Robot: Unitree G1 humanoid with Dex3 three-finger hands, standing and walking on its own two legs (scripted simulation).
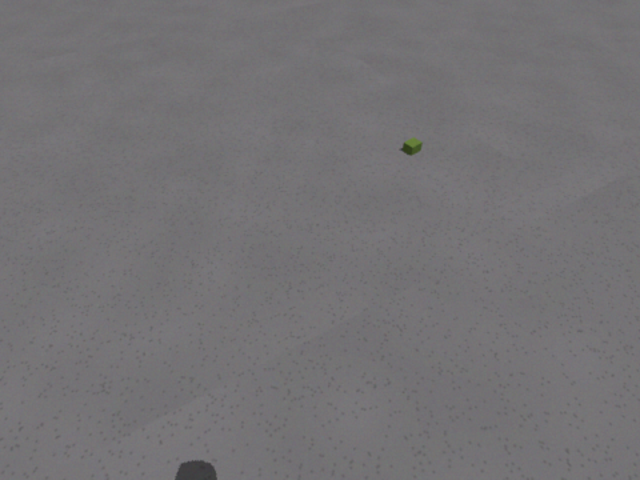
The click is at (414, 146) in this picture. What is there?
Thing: small box
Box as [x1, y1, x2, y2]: [402, 137, 422, 155]
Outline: 413,137 404,142 402,150 410,155 420,150 422,142
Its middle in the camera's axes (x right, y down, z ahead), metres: +0.52 -0.50 +2.11
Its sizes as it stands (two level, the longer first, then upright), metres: 0.077 0.062 0.051
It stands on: the floor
